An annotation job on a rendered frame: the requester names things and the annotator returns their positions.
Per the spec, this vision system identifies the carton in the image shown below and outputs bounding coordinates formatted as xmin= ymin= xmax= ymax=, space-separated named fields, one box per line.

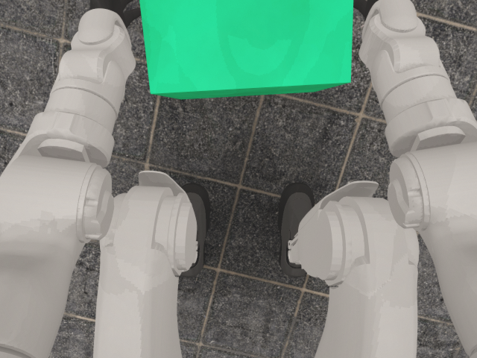
xmin=139 ymin=0 xmax=353 ymax=99

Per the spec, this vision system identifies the robot left forearm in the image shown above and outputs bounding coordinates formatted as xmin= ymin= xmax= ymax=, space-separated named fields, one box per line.
xmin=0 ymin=8 xmax=136 ymax=186

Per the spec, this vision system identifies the robot right forearm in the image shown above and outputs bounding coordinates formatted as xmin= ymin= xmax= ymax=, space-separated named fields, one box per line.
xmin=358 ymin=0 xmax=477 ymax=158

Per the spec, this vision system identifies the robot right shin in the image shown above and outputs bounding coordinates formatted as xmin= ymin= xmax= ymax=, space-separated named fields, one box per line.
xmin=288 ymin=180 xmax=420 ymax=277

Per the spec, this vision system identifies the right robot thigh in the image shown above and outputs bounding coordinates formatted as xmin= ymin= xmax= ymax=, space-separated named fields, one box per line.
xmin=311 ymin=196 xmax=418 ymax=358

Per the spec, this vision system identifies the robot left hand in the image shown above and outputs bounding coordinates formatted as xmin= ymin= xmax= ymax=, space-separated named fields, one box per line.
xmin=90 ymin=0 xmax=141 ymax=28

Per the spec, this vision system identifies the robot left upper arm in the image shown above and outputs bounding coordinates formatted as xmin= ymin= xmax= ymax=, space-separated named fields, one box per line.
xmin=0 ymin=154 xmax=114 ymax=358

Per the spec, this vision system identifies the robot right hand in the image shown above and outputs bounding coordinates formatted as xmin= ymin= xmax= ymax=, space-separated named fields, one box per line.
xmin=353 ymin=0 xmax=378 ymax=21

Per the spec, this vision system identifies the robot right upper arm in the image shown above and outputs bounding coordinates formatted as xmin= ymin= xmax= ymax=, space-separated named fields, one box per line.
xmin=387 ymin=141 xmax=477 ymax=358

